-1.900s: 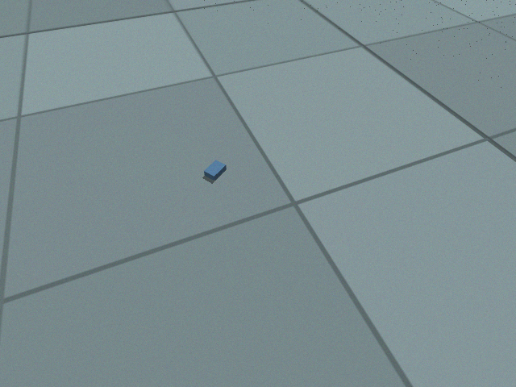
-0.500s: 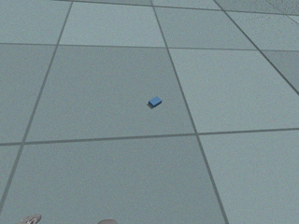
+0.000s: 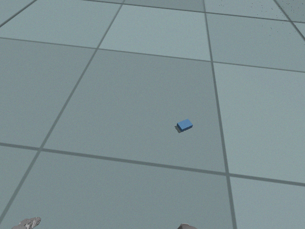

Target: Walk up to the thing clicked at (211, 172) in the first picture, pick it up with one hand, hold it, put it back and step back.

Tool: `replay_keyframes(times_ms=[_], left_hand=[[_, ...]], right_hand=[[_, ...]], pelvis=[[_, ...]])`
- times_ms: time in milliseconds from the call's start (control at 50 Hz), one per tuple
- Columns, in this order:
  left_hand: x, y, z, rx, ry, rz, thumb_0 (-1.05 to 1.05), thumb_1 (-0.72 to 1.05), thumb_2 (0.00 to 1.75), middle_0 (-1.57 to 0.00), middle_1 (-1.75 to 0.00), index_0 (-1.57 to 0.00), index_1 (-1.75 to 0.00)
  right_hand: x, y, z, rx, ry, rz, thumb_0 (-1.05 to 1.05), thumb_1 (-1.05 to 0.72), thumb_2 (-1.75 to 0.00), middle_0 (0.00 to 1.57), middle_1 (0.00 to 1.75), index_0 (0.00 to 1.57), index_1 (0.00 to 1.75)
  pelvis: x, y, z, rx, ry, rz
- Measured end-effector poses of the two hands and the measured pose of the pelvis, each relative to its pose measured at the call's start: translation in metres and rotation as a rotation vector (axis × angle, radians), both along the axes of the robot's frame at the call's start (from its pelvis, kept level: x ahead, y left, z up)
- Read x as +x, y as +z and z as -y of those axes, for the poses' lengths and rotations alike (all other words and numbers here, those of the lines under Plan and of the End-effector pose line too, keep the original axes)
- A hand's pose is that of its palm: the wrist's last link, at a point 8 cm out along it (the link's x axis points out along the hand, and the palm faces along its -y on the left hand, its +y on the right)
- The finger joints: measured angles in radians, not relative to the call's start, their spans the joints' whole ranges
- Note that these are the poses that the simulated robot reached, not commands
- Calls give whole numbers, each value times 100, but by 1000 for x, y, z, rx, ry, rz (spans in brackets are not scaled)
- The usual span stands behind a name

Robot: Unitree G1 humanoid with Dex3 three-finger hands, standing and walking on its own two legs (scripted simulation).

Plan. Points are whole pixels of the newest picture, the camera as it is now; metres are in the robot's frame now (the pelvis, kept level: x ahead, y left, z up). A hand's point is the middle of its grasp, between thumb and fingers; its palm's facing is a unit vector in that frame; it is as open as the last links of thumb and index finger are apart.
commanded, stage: walk up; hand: left
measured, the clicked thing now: (184, 125) +0.97 -0.25 -0.73
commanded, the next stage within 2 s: none
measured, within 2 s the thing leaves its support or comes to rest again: neither
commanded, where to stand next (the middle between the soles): +0.77 -0.64 m, yaw +30 degrees
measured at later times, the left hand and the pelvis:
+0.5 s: hand (108, 218) +0.18 +0.14 -0.17, palm faces +0.16 -0.95 -0.28, open 7.4 cm; pelvis +0.21 -0.12 -0.01, yaw +12 degrees
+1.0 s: hand (167, 167) +0.33 -0.03 -0.12, palm faces +0.33 -0.86 -0.39, open 7.3 cm; pelvis +0.38 -0.31 +0.01, yaw +20 degrees
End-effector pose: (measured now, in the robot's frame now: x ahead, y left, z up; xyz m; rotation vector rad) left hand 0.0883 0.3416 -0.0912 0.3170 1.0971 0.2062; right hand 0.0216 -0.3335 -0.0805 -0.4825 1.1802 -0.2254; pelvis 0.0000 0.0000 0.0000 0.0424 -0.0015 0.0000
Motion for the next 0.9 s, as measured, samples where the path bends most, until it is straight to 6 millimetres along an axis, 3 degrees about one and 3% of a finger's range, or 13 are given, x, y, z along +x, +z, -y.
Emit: replay_keyframes(times_ms=[40,80,200,280,360,420,480,600,720,840,900], left_hand=[[12,4,21,17,23,37,1,91,90,-20,-30,-20,-30],[17,10,41,23,52,62,1,91,90,-21,-30,-21,-30],[12,29,82,15,164,7,1,91,90,-21,-30,-21,-30],[11,20,101,9,209,-56,1,91,90,-21,-30,-21,-30],[20,-4,120,-24,249,-98,1,91,90,-21,-30,-21,-30],[39,-30,132,-44,263,-114,1,91,90,-21,-30,-21,-30],[68,-42,152,-80,226,-137,1,91,90,-21,-30,-21,-30],[141,-33,176,-97,172,-58,1,91,90,-21,-30,-21,-30],[200,-19,198,-41,187,26,1,91,90,-21,-30,-21,-30],[236,-12,248,50,236,26,1,91,90,-20,-30,-21,-30],[234,-6,285,63,280,23,1,91,90,-20,-30,-21,-30]], right_hand=[[37,-12,26,-19,30,-4,0,-89,-90,21,30,21,30],[76,-15,40,-26,62,0,0,-90,-90,21,30,21,30],[192,8,51,36,176,90,0,-90,-90,21,30,20,30],[253,14,53,46,250,111,0,-90,-90,21,30,20,30],[303,11,54,32,301,111,0,-90,-90,21,30,20,30],[327,3,62,-4,305,126,0,-90,-90,21,30,20,30],[337,5,80,-30,253,147,0,-90,-90,21,30,21,30],[342,28,127,-76,210,126,0,-90,-90,21,30,21,30],[363,32,197,-120,243,35,0,-89,-90,21,30,21,30],[421,8,290,-162,248,2,0,-89,-90,21,30,21,30],[462,-8,314,-176,238,-14,0,-89,-90,21,30,21,30]], pelvis=[[16,-6,17,-42,30,9],[33,-3,31,-31,62,9],[88,23,63,-19,113,4],[120,22,83,-39,143,5],[154,9,98,-50,182,17],[181,-8,105,-31,207,23],[199,-12,116,-15,205,39],[237,1,150,-28,231,47],[275,-1,202,-33,271,26],[325,-20,270,-37,300,15],[346,-21,292,-45,330,23]])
